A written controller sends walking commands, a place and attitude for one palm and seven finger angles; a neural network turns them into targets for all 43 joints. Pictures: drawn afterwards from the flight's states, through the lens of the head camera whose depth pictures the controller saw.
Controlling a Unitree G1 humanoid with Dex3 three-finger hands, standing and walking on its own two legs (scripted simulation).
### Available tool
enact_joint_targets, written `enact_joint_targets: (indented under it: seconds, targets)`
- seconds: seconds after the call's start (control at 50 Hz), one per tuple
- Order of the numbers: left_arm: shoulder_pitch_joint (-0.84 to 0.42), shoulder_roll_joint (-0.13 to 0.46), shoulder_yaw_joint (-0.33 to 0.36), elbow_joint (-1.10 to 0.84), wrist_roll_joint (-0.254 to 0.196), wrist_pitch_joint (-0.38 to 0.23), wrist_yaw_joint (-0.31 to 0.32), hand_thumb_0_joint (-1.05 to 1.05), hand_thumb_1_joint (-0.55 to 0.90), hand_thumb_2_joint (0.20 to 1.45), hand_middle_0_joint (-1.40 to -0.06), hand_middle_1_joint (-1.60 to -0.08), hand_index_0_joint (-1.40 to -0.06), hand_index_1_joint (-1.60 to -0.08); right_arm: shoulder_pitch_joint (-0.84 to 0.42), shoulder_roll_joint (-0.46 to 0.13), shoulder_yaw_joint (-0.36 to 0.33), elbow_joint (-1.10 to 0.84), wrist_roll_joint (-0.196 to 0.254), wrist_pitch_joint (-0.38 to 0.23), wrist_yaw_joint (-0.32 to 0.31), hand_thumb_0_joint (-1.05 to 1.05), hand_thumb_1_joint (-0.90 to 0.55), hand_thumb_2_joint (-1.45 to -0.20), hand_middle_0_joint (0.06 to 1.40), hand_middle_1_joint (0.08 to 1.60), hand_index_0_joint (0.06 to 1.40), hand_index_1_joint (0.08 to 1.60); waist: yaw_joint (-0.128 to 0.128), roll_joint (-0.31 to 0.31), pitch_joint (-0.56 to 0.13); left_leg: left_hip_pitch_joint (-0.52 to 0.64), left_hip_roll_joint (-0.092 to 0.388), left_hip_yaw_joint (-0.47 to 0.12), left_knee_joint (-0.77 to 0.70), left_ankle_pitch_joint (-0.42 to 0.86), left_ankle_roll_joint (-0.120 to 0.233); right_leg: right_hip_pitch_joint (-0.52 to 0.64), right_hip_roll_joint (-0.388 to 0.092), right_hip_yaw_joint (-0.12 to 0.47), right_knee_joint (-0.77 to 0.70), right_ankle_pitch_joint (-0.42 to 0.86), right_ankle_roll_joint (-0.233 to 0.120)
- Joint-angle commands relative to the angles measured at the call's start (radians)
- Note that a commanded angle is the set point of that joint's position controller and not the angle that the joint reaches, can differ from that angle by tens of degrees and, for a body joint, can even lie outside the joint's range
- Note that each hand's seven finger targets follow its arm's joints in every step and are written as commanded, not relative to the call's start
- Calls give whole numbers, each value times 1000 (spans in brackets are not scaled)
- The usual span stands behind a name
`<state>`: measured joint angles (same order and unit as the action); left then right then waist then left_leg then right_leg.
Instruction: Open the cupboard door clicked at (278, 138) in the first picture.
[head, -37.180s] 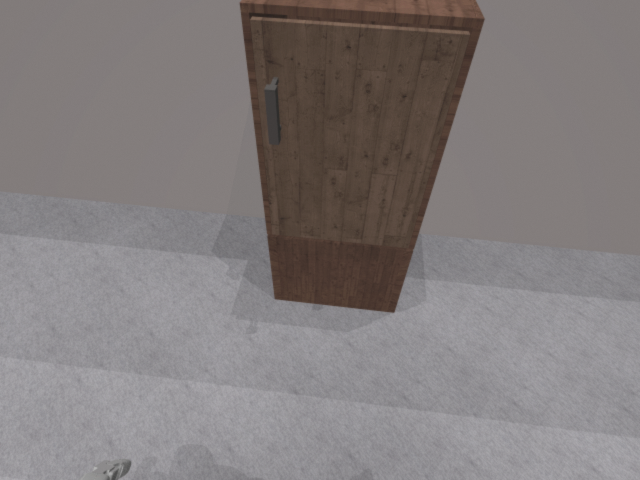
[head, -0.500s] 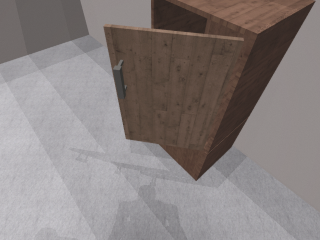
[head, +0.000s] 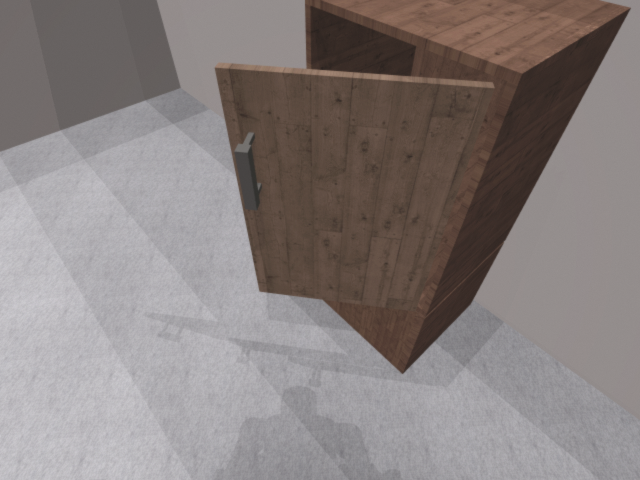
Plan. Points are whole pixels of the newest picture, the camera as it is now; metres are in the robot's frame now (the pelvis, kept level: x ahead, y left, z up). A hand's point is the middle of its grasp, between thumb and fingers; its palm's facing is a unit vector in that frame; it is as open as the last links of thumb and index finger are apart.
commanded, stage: look again from close up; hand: left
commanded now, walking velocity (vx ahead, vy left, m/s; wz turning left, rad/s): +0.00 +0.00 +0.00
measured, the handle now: (251, 171) +0.59 +0.16 +0.05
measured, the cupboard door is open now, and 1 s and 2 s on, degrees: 39 39 39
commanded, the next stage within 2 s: come to a stop and stand still in 0.06 s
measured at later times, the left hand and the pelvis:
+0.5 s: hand out of the picture -0.01 +0.19 -0.18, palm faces +0.01 -0.98 -0.20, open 7.3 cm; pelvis -0.03 +0.01 +0.00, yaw +1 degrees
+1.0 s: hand out of the picture -0.06 +0.19 -0.17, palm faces +0.02 -0.98 -0.20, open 7.3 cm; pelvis -0.04 +0.00 +0.01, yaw +1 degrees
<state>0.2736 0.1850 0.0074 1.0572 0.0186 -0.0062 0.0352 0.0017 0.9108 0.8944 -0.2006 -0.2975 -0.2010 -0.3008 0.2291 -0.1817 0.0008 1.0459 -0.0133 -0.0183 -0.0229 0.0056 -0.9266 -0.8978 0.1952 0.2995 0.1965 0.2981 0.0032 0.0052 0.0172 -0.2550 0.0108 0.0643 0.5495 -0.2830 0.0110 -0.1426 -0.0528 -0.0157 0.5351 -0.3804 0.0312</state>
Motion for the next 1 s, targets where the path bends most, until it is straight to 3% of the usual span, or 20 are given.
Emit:
enact_joint_targets:
  seconds: [0.0,0.1,0.16,0.18,0.2,0.22,0.26,0.28,0.32,0.4,0.46,0.5,0.52,0.62,0.72,0.98]
  targets:
    - [67,120,16,-37,1,-14,6,0,900,900,-200,-300,-200,-300,27,-118,-23,-36,-1,-17,-4,0,-900,-900,200,300,200,300,6,-23,16,46,92,-98,-111,254,37,-66,-39,35,-98,231,-55]
    - [51,143,16,-43,0,-15,3,0,900,900,-200,-300,-200,-300,19,-131,-24,-31,1,-16,-2,0,-900,-900,200,300,200,300,5,-35,10,53,90,-93,-114,254,33,-60,-45,38,-108,253,-54]
    - [47,148,17,-38,-1,-13,1,0,900,900,-200,-300,-200,-300,7,-136,-24,-25,0,-15,-1,0,-900,-900,200,300,200,300,6,-10,8,58,89,-92,-122,233,30,-68,-48,45,-116,234,-54]
    - [109,107,6,-23,8,-28,40,0,900,900,-200,-300,-200,-300,-35,-138,-23,-86,8,-11,5,0,-900,-900,200,300,200,300,21,-53,91,-9,100,-70,68,311,2,-122,-90,121,-166,505,-38]
    - [86,144,13,-41,10,-40,37,0,900,900,-200,-300,-200,-300,-15,-104,-15,-117,3,-4,10,0,-900,-900,200,300,200,300,-18,-40,53,-15,80,-60,49,245,-7,-79,-137,107,-127,729,-59]
    - [76,154,9,-56,4,-44,25,0,900,900,-200,-300,-200,-300,60,-73,-16,-86,-5,-13,7,0,-900,-900,200,300,200,300,-32,-27,-39,27,60,-47,1,231,8,-17,-128,83,-34,813,-74]
    - [82,125,8,-60,-4,-44,27,0,900,900,-200,-300,-200,-300,86,-112,-26,-76,-4,-15,3,0,-900,-900,200,300,200,300,-21,-23,-159,89,95,-81,17,419,23,31,-76,38,-1,638,-72]
    - [87,129,10,-66,-5,-39,26,0,900,900,-200,-300,-200,-300,76,-119,-28,-82,1,-15,2,0,-900,-900,200,300,200,300,-13,22,-172,107,103,-88,10,473,27,24,-64,37,-1,530,-71]
    - [80,122,10,-70,-1,-25,23,0,900,900,-200,-300,-200,-300,54,-122,-26,-88,1,-14,-1,0,-900,-900,200,300,200,300,-4,39,-109,81,112,-107,-1,497,37,-16,-40,21,-16,366,-63]
    - [60,113,5,-73,2,-9,12,0,900,900,-200,-300,-200,-300,17,-110,-26,-99,1,-2,2,0,-900,-900,200,300,200,300,-1,-7,68,-30,88,-117,-86,176,35,-108,-32,38,-91,138,-63]
    - [52,121,8,-82,2,1,5,0,900,900,-200,-300,-200,-300,21,-121,-32,-100,-3,5,6,0,-900,-900,200,300,200,300,-6,22,113,-77,76,-137,-157,-67,31,-157,-21,47,-115,-36,-64]
    - [66,120,9,-84,5,2,3,0,900,900,-200,-300,-200,-300,30,-122,-36,-98,-4,4,7,0,-900,-900,200,300,200,300,-2,41,101,-91,82,-156,-192,-132,35,-141,-16,35,-108,-27,-62]
    - [76,119,11,-85,5,1,3,0,900,900,-200,-300,-200,-300,29,-124,-38,-100,-4,4,8,0,-900,-900,200,300,200,300,1,19,80,-90,83,-161,-197,-149,35,-134,-16,38,-107,-29,-61]
    - [93,117,11,-78,4,-6,-1,0,900,900,-200,-300,-200,-300,40,-133,-39,-89,-2,-7,7,0,-900,-900,200,300,200,300,4,4,21,-47,88,-160,-199,-91,38,-116,-27,41,-117,23,-60]
    - [93,129,12,-65,4,-12,-3,0,900,900,-200,-300,-200,-300,43,-138,-39,-67,2,-11,7,0,-900,-900,200,300,200,300,4,-11,50,-47,88,-152,-203,-53,35,-124,-37,50,-145,47,-60]
    - [91,145,8,-20,-1,-19,-6,0,900,900,-200,-300,-200,-300,39,-146,-32,-8,5,-14,7,0,-900,-900,200,300,200,300,-1,-14,45,13,86,-127,-195,40,22,-132,-52,64,-184,58,-60]
